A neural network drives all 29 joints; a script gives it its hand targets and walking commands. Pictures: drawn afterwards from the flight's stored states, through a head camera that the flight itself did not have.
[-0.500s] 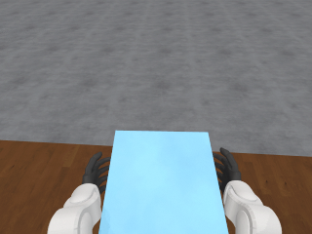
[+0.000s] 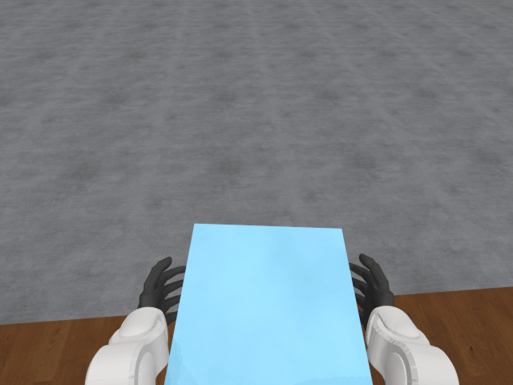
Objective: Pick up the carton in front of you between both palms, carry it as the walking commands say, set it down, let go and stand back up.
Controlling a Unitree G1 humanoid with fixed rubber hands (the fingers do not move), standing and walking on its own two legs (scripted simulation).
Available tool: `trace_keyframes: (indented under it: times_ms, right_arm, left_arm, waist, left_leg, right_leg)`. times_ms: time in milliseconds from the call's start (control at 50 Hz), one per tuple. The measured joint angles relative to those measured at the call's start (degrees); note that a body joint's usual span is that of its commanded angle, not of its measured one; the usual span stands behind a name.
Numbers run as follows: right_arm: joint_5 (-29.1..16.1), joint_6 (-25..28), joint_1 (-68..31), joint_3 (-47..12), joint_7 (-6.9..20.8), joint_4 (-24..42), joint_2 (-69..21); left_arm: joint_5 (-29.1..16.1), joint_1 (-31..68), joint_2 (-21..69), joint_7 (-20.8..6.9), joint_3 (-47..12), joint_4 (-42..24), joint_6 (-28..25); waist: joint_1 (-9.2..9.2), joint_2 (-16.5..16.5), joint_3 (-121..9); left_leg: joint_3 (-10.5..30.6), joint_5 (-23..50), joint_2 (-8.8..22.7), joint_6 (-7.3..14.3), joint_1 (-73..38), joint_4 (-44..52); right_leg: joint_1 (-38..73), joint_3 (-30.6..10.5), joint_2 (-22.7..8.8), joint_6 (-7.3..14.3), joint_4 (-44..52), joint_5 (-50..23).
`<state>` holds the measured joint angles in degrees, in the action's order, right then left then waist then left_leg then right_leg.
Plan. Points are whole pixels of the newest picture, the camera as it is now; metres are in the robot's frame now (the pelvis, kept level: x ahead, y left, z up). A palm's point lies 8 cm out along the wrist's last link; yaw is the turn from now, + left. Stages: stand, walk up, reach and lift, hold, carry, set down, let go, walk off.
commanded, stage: carry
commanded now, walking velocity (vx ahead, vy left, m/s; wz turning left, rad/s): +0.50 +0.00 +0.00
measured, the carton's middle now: (263, 328) +0.23 -0.01 +0.00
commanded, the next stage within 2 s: none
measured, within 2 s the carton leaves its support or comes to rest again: neither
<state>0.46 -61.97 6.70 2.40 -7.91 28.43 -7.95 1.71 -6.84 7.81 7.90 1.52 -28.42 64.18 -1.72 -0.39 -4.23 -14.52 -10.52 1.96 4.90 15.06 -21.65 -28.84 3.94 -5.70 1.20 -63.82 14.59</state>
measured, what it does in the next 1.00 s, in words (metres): goes down: right foot, then left foot 0.05 m lower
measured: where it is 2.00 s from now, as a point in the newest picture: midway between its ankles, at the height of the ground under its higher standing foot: (243, 198)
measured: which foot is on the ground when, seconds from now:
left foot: down 0.00-0.36, up 0.38-0.84, down 0.86-1.00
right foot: up 0.00-0.32, down 0.34-0.90, up 0.92-1.00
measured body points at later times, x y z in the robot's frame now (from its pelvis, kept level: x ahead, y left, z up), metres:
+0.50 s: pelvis +0.32 -0.06 -0.02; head +0.39 -0.07 +0.43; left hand +0.66 +0.14 +0.05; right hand +0.71 -0.17 +0.05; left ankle +0.21 +0.08 -0.64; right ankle +0.38 -0.10 -0.75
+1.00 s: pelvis +0.68 -0.01 -0.08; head +0.72 -0.01 +0.37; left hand +1.02 +0.12 -0.01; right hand +1.00 -0.19 +0.00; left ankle +0.73 +0.01 -0.80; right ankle +0.53 -0.12 -0.67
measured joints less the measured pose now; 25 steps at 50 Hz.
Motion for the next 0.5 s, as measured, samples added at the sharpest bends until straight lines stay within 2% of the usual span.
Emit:
trace_keyframes:
  times_ms: [80, 180, 300, 320, 340, 360, 400, 420, 460, 500]
  right_arm:
    - [0.11, 1.26, -1.87, 0.49, 0.24, -1.86, 0.18]
    - [-0.07, 2.33, -7.46, 1.88, -0.44, -6.20, 0.69]
    - [0.38, 3.85, -19.66, 6.50, -3.34, -14.82, 0.22]
    - [0.51, 4.08, -21.83, 7.51, -3.66, -16.40, 0.36]
    - [0.63, 4.47, -23.97, 8.53, -3.99, -18.12, 0.73]
    - [0.52, 4.99, -26.44, 9.23, -4.28, -20.23, 1.66]
    - [0.14, 5.89, -30.65, 10.22, -4.78, -23.74, 3.05]
    - [0.20, 6.24, -32.28, 11.04, -5.04, -25.03, 3.12]
    - [0.97, 7.01, -34.96, 13.07, -5.09, -27.19, 2.38]
    - [1.53, 7.80, -37.02, 14.67, -4.71, -28.38, 1.27]
  left_arm:
    - [0.29, 1.74, -0.03, 0.10, 0.45, 1.62, -1.26]
    - [0.49, 7.08, -0.56, 1.78, 1.93, 5.57, -2.31]
    - [0.12, 18.71, -0.47, 4.16, 7.12, 14.39, -4.58]
    - [0.09, 21.12, -0.49, 4.32, 7.95, 16.53, -5.12]
    - [0.20, 23.82, -0.51, 4.46, 8.70, 18.98, -5.68]
    - [0.52, 26.37, -0.39, 4.62, 9.46, 21.54, -6.70]
    - [0.40, 30.28, -0.69, 4.67, 10.58, 25.04, -8.08]
    - [-0.20, 31.66, -0.90, 4.45, 11.06, 26.33, -8.54]
    - [-0.71, 33.55, -1.16, 3.77, 11.96, 28.35, -9.53]
    - [-1.10, 34.59, -1.12, 2.98, 13.34, 29.05, -10.53]
  waist:
    - [0.74, 0.29, -1.05]
    - [1.00, 1.29, -0.96]
    - [-0.27, 0.66, 0.55]
    - [0.09, 0.23, 0.86]
    - [0.84, 0.19, 1.16]
    - [2.09, -0.74, 1.91]
    - [3.77, -1.30, 4.22]
    - [4.31, -1.19, 5.29]
    - [4.84, -1.01, 6.89]
    - [4.65, -0.92, 8.21]
  left_leg:
    - [0.59, -1.79, -0.31, -0.89, -5.72, 4.29]
    - [1.50, -6.40, -1.18, -2.45, -12.70, 5.92]
    - [3.88, -15.07, -0.73, -5.64, -19.74, 2.95]
    - [4.05, -17.55, 0.05, -6.13, -19.86, -0.40]
    - [4.14, -20.11, 0.98, -6.16, -18.44, -6.89]
    - [5.38, -19.54, 2.33, -5.39, -14.98, -16.52]
    - [11.68, -17.88, 0.90, -3.91, -5.38, -37.14]
    - [13.46, -16.72, -0.12, -3.01, -0.69, -44.69]
    - [14.67, -13.61, -0.91, -1.78, 7.62, -51.94]
    - [14.70, -10.61, -0.56, -1.39, 13.95, -50.93]
  right_leg:
    - [-6.48, 1.02, -1.17, -0.73, 9.07, -4.43]
    - [-10.23, 2.24, -1.30, -0.43, 17.32, -9.51]
    - [-5.99, 4.94, 1.67, 2.45, 28.22, -10.76]
    - [-3.78, 5.78, 2.69, 2.73, 30.03, -9.58]
    - [-1.79, 5.96, 3.52, 2.81, 31.18, -8.83]
    - [-2.38, 6.27, 4.32, 3.54, 28.27, -7.65]
    - [-2.38, 6.27, 5.16, 5.03, 25.14, -4.08]
    - [-1.53, 6.10, 5.43, 5.48, 25.63, -3.16]
    - [0.85, 5.76, 5.86, 5.30, 28.53, -3.13]
    - [3.66, 5.51, 6.22, 5.58, 31.85, -2.77]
